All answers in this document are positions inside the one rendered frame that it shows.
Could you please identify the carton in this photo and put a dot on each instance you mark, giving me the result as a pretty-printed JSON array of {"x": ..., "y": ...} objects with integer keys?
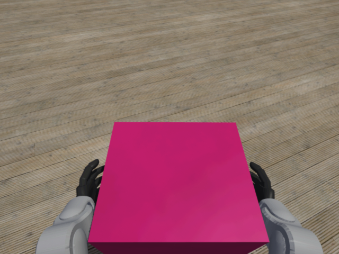
[{"x": 176, "y": 188}]

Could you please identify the right robot hand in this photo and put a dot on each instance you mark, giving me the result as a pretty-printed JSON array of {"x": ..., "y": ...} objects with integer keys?
[{"x": 262, "y": 184}]

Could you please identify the left robot hand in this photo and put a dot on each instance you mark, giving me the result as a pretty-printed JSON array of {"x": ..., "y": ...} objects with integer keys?
[{"x": 88, "y": 183}]

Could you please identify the left robot forearm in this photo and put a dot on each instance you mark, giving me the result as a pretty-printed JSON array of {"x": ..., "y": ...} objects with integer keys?
[{"x": 70, "y": 230}]

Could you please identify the right robot forearm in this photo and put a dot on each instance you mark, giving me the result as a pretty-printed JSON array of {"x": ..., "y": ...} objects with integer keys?
[{"x": 286, "y": 234}]

